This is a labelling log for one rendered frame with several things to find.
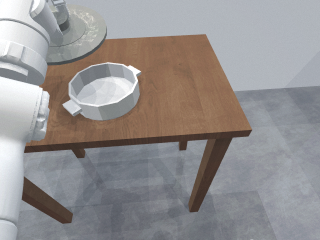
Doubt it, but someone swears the knob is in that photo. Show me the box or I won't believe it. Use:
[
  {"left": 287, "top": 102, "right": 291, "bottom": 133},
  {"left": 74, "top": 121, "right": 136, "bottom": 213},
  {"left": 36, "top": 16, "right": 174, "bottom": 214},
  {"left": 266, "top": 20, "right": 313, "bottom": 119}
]
[{"left": 52, "top": 12, "right": 70, "bottom": 32}]

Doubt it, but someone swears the table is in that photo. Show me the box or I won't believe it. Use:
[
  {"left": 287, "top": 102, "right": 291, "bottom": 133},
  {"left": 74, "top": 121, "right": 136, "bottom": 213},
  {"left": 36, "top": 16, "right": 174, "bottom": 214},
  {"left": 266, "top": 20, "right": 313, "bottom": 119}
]
[{"left": 21, "top": 34, "right": 252, "bottom": 224}]

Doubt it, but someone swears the robot left forearm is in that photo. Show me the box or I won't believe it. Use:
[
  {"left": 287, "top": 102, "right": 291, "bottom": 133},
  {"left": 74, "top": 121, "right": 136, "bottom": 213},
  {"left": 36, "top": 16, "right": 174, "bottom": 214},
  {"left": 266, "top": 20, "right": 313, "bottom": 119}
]
[{"left": 0, "top": 0, "right": 57, "bottom": 86}]

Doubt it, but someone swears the lid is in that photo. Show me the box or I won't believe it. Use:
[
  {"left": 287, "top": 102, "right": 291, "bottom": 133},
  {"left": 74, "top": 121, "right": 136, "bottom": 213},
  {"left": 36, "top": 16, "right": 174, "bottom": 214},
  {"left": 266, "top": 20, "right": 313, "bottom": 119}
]
[{"left": 45, "top": 4, "right": 107, "bottom": 66}]

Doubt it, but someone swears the left robot upper arm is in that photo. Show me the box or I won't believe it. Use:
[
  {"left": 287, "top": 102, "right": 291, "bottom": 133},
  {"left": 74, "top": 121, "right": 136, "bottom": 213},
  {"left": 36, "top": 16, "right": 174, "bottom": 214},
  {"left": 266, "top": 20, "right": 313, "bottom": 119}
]
[{"left": 0, "top": 76, "right": 50, "bottom": 240}]

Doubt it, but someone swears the pot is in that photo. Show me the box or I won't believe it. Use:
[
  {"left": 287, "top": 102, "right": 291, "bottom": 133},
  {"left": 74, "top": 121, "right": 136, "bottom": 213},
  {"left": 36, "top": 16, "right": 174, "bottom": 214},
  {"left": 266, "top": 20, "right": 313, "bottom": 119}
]
[{"left": 62, "top": 62, "right": 142, "bottom": 121}]

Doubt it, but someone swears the left robot hand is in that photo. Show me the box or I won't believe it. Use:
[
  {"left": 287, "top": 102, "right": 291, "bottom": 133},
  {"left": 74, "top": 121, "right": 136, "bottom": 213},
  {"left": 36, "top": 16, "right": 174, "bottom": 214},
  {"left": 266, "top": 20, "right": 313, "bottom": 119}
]
[{"left": 51, "top": 0, "right": 70, "bottom": 39}]

